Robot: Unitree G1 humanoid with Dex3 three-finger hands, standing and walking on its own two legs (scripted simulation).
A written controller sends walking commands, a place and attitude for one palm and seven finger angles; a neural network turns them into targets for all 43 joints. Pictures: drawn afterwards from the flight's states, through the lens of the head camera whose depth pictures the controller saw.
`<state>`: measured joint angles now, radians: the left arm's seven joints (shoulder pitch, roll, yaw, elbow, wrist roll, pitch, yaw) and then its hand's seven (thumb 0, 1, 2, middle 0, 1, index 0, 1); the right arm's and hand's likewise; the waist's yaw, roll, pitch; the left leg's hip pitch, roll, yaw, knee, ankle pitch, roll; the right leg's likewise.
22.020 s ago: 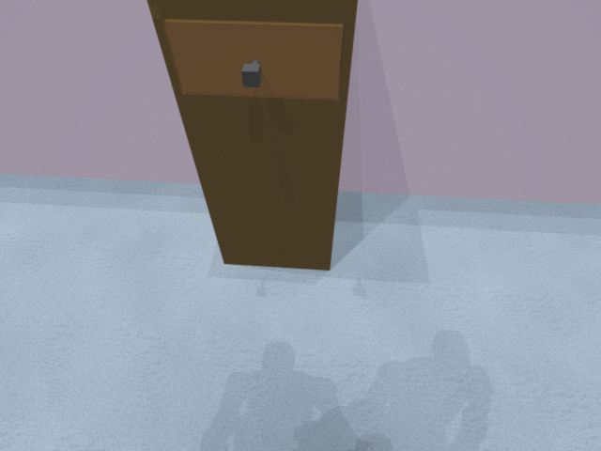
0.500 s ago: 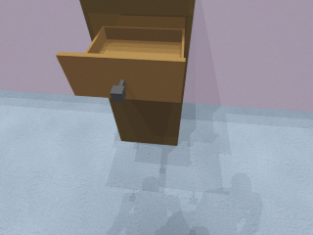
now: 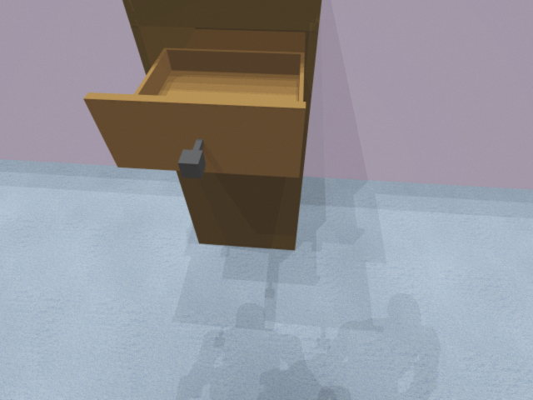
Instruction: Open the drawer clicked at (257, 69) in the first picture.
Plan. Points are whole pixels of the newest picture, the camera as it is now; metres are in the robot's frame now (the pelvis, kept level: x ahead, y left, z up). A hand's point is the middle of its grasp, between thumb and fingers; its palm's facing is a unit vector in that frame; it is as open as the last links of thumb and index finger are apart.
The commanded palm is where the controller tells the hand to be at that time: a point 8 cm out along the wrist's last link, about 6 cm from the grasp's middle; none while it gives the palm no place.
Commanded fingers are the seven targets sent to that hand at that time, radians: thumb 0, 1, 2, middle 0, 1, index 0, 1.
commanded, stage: look to check the result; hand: left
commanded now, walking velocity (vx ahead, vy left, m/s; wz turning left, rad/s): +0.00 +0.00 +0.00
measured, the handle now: (195, 156) +0.50 +0.15 +0.08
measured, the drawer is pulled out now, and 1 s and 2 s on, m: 0.30 0.30 0.30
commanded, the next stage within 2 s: stand and wait in 0.50 s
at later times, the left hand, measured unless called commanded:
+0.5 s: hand out of the picture +0.07 +0.23 -0.16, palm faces +0.00 -0.95 -0.32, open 7.4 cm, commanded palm none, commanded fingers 0.00 0.90 0.90 -0.20 -0.30 -0.20 -0.30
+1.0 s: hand out of the picture +0.11 +0.24 -0.15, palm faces -0.03 -0.93 -0.35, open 7.4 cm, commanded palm none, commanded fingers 0.00 0.90 0.90 -0.20 -0.30 -0.20 -0.30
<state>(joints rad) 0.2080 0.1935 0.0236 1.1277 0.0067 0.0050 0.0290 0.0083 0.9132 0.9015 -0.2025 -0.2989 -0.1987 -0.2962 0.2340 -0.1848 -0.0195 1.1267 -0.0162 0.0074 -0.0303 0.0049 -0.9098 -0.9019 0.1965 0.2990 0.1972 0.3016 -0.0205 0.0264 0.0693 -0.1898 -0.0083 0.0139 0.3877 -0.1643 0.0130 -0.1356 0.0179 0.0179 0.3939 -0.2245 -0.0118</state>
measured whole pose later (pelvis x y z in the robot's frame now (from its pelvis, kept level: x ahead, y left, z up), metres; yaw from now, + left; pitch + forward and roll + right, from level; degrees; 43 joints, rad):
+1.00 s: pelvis +0.02 -0.01 +0.01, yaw +0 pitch -2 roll +0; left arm 0.09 0.33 0.02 1.12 0.01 -0.01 0.01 0.01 0.91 0.90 -0.20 -0.30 -0.20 -0.30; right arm 0.09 -0.33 -0.01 1.11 -0.01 0.00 -0.01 0.01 -0.91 -0.90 0.20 0.30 0.20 0.30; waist -0.02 0.02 0.08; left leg -0.12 0.00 0.01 0.30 -0.15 0.00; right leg -0.06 0.03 0.02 0.30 -0.21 -0.03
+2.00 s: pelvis +0.03 -0.01 +0.01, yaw +0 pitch -2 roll +0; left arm 0.10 0.33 0.02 1.11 0.01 -0.01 0.01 0.01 0.91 0.90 -0.20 -0.30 -0.20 -0.30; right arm 0.09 -0.32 -0.01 1.11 -0.01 0.00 -0.02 0.01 -0.91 -0.90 0.20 0.30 0.20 0.30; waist -0.02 0.00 0.08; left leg -0.10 0.01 0.01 0.29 -0.16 -0.01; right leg -0.04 0.03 0.02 0.28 -0.20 -0.03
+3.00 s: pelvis +0.13 -0.01 -0.02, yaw -4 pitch -1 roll +1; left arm 0.39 0.12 0.05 1.17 0.01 0.01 0.04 0.01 0.91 0.90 -0.20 -0.30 -0.20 -0.30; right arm 0.16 -0.17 -0.05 1.05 -0.03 -0.04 -0.04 0.01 -0.93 -0.90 0.20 0.30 0.20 0.30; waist 0.01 -0.04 0.12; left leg -0.33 0.06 0.12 0.63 -0.25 0.03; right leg -0.18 0.02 -0.01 0.88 -0.56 -0.02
